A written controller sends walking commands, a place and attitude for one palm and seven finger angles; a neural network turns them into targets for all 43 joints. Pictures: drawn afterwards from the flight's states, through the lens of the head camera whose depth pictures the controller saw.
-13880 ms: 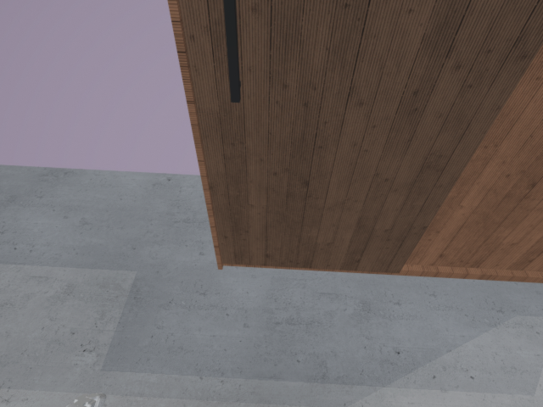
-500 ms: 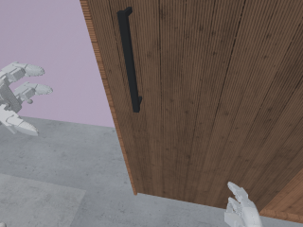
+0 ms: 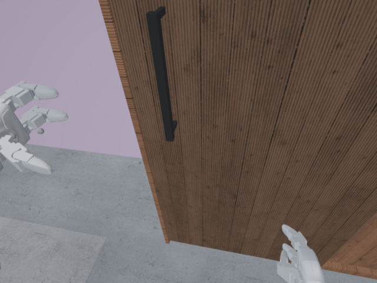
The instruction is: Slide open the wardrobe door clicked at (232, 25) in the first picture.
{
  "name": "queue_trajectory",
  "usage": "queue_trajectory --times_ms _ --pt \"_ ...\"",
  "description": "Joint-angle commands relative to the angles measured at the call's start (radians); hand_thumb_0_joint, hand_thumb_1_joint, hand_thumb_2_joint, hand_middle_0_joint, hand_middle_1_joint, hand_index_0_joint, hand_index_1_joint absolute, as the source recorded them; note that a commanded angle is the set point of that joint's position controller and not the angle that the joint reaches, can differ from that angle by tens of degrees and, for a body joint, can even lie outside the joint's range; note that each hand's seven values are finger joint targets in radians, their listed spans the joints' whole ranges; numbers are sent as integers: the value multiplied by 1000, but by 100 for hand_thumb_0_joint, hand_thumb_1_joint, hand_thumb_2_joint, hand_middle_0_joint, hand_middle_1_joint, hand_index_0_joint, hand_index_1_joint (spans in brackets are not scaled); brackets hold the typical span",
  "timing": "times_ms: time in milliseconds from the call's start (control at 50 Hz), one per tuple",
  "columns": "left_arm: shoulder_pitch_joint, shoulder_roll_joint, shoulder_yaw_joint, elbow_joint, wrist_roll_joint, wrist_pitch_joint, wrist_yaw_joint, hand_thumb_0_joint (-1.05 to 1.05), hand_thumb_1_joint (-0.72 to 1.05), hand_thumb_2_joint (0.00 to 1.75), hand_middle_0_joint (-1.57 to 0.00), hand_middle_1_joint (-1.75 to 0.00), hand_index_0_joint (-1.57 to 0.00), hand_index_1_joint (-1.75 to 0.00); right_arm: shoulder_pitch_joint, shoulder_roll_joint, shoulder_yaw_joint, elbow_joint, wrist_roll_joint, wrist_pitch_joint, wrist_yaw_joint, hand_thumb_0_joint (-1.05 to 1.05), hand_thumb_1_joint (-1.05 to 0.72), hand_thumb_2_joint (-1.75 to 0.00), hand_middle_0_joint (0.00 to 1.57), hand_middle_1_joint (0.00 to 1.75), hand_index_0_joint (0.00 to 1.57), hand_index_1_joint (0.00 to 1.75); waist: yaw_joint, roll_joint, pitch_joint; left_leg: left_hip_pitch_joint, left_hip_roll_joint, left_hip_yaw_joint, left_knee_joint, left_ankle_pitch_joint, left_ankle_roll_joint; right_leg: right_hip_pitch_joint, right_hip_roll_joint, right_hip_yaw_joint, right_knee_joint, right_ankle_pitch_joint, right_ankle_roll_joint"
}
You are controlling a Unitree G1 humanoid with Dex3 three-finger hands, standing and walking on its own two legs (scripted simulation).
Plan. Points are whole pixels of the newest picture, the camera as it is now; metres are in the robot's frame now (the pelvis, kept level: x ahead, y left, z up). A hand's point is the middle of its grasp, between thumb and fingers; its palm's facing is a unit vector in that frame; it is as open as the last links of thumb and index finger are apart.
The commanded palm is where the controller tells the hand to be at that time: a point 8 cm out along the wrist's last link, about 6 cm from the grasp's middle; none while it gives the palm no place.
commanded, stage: move the hooked fingers beside the handle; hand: left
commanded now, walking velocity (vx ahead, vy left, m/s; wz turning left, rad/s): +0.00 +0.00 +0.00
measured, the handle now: (166, 83) +0.47 +0.10 +0.23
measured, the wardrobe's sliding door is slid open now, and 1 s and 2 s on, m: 0.00 0.00 0.00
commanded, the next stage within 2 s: none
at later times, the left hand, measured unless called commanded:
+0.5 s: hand (74, 119) +0.32 +0.24 +0.23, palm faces -0.03 -0.99 -0.12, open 14.0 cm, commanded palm +0.29 +0.28 +0.25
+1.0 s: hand (100, 109) +0.36 +0.21 +0.23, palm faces -0.03 -1.00 -0.06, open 14.0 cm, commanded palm +0.33 +0.25 +0.24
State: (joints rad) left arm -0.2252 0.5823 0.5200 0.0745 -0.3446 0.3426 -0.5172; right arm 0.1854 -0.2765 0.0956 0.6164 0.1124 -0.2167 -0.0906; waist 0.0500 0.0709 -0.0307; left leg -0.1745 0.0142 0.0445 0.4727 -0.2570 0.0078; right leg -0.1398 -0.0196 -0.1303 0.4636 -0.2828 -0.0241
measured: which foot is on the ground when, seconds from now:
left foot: down 0.00-1.00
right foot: down 0.00-1.00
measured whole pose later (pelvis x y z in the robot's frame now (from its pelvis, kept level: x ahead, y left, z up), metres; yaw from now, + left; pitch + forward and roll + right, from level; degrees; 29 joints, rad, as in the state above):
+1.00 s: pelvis +0.00 +0.00 +0.00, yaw +0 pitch -2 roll +1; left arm -0.46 0.44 0.33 0.20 -0.28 0.37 -0.32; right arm 0.18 -0.27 0.07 0.64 0.10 -0.14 -0.10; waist 0.02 0.06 -0.04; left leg -0.18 0.01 0.05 0.47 -0.26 0.01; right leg -0.16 -0.03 -0.12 0.49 -0.30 -0.03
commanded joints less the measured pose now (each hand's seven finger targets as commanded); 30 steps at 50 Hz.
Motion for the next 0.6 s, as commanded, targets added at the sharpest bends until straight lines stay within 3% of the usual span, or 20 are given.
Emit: queue_trajectory --times_ms 0,20,60,100,120,200,220,240,400,440,500,540,580 --pt "-330 265 63 -222 -18 -63 12 0 -50 30 -30 -120 -30 -120 -161 -103 -44 -179 -4 -68 -9 0 -90 -90 20 30 20 30 -1 24 -179 147 -18 -83 -33 231 30 -52 -11 67 -67 290 16" --pt "-340 278 78 -231 -18 -63 15 0 -50 30 -30 -120 -30 -120 -156 -109 -46 -178 -4 -69 -10 0 -90 -90 20 30 20 30 -1 24 -205 151 -20 -84 -33 235 31 -43 -11 65 -62 297 17" --pt "-347 248 52 -202 -17 -62 18 0 -50 30 -30 -120 -30 -120 -154 -106 -45 -170 -4 -69 -13 0 -90 -90 20 30 20 30 -9 -12 -175 141 -17 -88 -36 217 30 -66 -7 58 -64 278 18" --pt "-360 256 52 -186 -10 -63 29 0 -50 30 -30 -120 -30 -120 -145 -108 -48 -156 -6 -65 -15 0 -90 -90 20 30 20 30 -6 -4 -156 137 -14 -89 -39 205 29 -71 -9 62 -72 255 15" --pt "-402 248 41 -221 -5 -64 35 0 -50 30 -30 -120 -30 -120 -155 -108 -47 -164 -6 -67 -15 0 -90 -90 20 30 20 30 -7 34 -183 146 -18 -89 -42 209 28 -65 -13 64 -65 257 13" --pt "-415 242 32 -223 8 -61 67 0 -50 30 -30 -120 -30 -120 -153 -101 -46 -159 -9 -57 -16 0 -90 -90 20 30 20 30 -4 30 -185 150 -12 -95 -45 230 23 -57 -13 58 -63 257 7" --pt "-438 246 37 -246 11 -62 75 0 -50 30 -30 -120 -30 -120 -155 -101 -45 -168 -9 -58 -16 0 -90 -90 20 30 20 30 -2 25 -215 153 -13 -100 -50 234 22 -46 -14 54 -55 257 5" --pt "-455 202 -4 -264 14 -65 78 0 -50 30 -30 -120 -30 -120 -164 -93 -43 -171 -9 -59 -16 0 -90 -90 20 30 20 30 -7 52 -212 167 -12 -98 -48 252 21 -51 -14 55 -48 272 3" --pt "-392 167 -11 -221 23 -22 125 0 -50 30 -30 -120 -30 -120 -156 -95 -48 -164 -12 -31 -9 0 -90 -90 20 30 20 30 8 1 -213 149 -5 -94 -47 281 17 -34 -16 54 -44 298 2" --pt "-447 143 -40 -243 25 -17 136 0 -50 30 -30 -120 -30 -120 -166 -92 -47 -171 -12 -26 -9 0 -90 -90 20 30 20 30 -2 -17 -215 147 -5 -95 -48 273 17 -41 -17 52 -36 300 5" --pt "-475 154 -39 -189 31 -11 153 0 -50 30 -30 -120 -30 -120 -154 -98 -50 -153 -12 -13 -14 0 -90 -90 20 30 20 30 -9 -28 -192 137 -3 -94 -47 255 18 -50 -16 56 -47 279 5" --pt "-543 124 -78 -230 40 -20 162 0 -50 30 -30 -120 -30 -120 -164 -92 -50 -162 -12 -14 -16 0 -90 -90 20 30 20 30 -15 6 -214 154 -5 -94 -48 251 18 -52 -18 58 -39 275 4" --pt "-551 136 -63 -218 42 -26 172 0 -50 30 -30 -120 -30 -120 -160 -93 -50 -157 -15 -14 -18 0 -90 -90 20 30 20 30 -12 24 -229 163 -5 -98 -46 263 15 -48 -19 58 -35 283 -1"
